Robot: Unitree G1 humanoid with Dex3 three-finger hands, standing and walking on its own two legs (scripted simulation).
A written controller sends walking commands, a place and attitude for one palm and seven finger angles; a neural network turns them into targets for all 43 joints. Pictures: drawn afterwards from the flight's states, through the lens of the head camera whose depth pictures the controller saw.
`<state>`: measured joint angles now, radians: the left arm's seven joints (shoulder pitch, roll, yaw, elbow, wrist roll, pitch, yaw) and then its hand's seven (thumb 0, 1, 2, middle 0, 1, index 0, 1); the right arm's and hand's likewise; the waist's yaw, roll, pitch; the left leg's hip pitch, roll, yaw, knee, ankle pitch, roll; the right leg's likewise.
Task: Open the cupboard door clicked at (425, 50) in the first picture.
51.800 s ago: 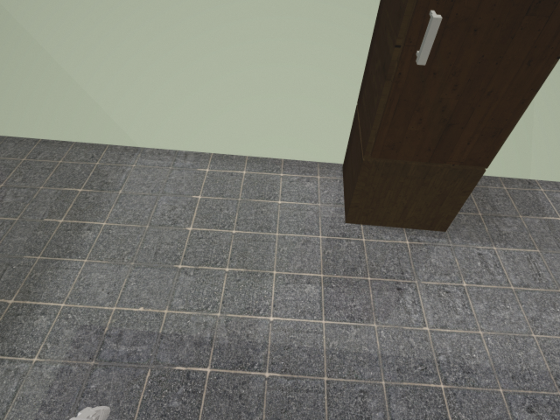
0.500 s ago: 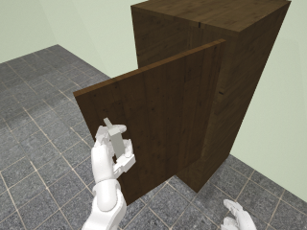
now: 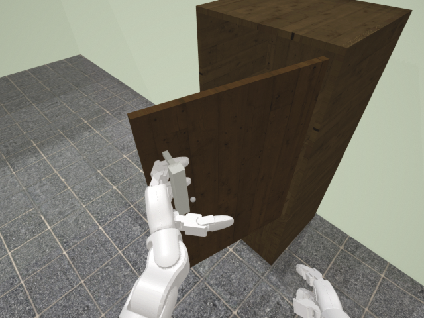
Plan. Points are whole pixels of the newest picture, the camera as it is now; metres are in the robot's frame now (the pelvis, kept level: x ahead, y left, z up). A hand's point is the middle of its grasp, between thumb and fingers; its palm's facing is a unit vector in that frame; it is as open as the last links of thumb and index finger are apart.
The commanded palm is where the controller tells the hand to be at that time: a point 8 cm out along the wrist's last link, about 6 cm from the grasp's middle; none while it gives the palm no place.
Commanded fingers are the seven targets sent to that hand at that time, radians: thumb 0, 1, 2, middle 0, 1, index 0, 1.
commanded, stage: open thumb and fingers to let go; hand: left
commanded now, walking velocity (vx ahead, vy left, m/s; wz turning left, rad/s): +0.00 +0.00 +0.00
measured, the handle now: (175, 183) +0.33 +0.10 +0.11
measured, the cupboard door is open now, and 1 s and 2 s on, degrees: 76 79 78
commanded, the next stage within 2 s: slide the hand sideways off the handle in 0.22 s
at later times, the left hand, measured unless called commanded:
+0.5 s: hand (188, 216) +0.26 +0.07 +0.11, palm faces -0.10 -0.99 -0.05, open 15.7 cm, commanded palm +0.23 +0.11 +0.11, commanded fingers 0.00 -0.50 0.30 -0.15 -0.30 -0.15 -0.30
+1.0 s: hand (172, 233) +0.23 +0.09 +0.11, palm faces -0.06 -1.00 -0.01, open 15.9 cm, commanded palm +0.19 +0.16 +0.11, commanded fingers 0.00 -0.50 0.30 -0.15 -0.30 -0.15 -0.30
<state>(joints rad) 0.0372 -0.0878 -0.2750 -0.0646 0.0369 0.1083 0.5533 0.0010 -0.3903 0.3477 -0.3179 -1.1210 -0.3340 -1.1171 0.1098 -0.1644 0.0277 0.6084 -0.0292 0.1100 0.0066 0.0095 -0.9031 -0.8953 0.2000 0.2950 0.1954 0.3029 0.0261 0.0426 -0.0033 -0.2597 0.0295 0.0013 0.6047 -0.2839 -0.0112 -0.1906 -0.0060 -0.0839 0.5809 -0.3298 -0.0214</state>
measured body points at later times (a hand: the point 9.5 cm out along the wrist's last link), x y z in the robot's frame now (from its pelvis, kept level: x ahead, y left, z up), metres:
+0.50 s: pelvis -0.01 +0.01 +0.00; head -0.02 +0.00 +0.44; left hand +0.26 +0.12 +0.11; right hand +0.18 -0.19 -0.09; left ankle +0.03 +0.13 -0.73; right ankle -0.01 -0.10 -0.73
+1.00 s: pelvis +0.01 -0.01 +0.00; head +0.00 -0.02 +0.45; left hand +0.22 +0.14 +0.11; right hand +0.20 -0.22 -0.07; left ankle +0.03 +0.13 -0.73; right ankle -0.01 -0.10 -0.73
